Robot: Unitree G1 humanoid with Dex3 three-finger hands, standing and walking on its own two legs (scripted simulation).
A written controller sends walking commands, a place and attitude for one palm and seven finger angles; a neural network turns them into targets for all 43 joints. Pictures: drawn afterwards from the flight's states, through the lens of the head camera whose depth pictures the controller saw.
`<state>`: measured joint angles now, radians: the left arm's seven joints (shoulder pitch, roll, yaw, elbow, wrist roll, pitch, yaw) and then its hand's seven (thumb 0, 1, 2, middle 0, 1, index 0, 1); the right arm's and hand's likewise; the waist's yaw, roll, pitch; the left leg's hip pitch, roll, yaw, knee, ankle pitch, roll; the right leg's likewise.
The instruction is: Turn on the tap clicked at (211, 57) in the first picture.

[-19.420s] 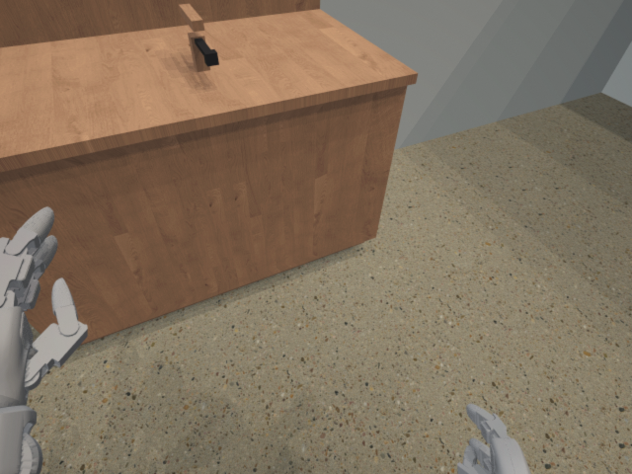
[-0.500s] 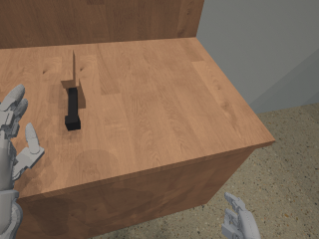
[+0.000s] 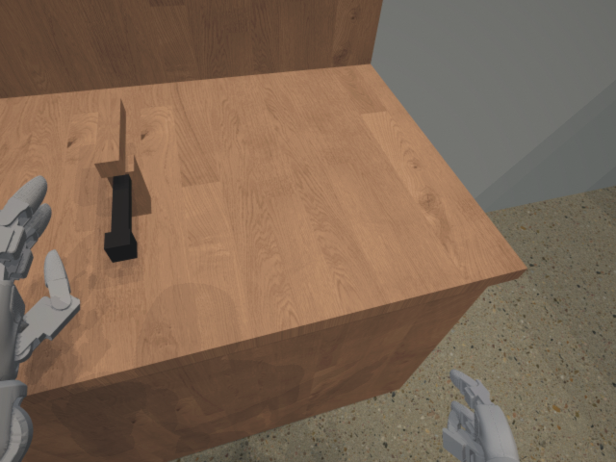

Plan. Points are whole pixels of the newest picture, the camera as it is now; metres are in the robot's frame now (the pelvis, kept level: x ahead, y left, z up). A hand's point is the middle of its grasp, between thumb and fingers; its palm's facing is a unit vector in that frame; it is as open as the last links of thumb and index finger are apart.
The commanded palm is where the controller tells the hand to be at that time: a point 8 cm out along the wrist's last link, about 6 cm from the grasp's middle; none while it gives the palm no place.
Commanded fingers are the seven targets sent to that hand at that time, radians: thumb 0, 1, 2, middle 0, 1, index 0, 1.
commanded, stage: shuffle to correct the standing spot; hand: left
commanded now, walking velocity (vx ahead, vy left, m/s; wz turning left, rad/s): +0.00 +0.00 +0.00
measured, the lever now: (121, 245) +0.32 +0.26 +0.10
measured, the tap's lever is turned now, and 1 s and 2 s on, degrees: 0 0 0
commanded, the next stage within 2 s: come to a stop and stand still in 0.64 s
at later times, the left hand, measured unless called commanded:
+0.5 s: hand (115, 307) +0.22 +0.21 +0.16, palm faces +0.34 -0.86 -0.38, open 7.4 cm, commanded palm +0.16 +0.24 +0.17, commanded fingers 0.00 0.90 0.90 -0.20 -0.30 -0.20 -0.30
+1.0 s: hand (143, 322) +0.21 +0.18 +0.15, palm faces +0.36 -0.85 -0.39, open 7.4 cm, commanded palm +0.16 +0.22 +0.17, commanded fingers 0.00 0.90 0.90 -0.20 -0.30 -0.20 -0.30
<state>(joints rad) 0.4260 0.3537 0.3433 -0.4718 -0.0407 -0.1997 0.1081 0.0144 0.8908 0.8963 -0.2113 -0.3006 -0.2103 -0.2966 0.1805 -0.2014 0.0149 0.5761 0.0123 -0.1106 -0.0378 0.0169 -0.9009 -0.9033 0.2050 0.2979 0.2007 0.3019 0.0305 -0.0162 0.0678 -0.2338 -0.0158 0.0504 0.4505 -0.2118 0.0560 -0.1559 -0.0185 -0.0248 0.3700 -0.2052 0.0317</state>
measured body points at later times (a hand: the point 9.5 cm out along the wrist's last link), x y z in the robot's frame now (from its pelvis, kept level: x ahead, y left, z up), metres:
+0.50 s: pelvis +0.00 -0.04 +0.00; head +0.03 -0.02 +0.45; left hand +0.19 +0.25 +0.18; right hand +0.19 -0.25 -0.07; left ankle +0.02 +0.08 -0.74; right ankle -0.01 -0.14 -0.74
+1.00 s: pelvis +0.00 -0.06 +0.00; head +0.02 -0.06 +0.45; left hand +0.18 +0.22 +0.17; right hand +0.17 -0.31 -0.09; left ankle +0.02 +0.08 -0.74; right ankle -0.01 -0.14 -0.74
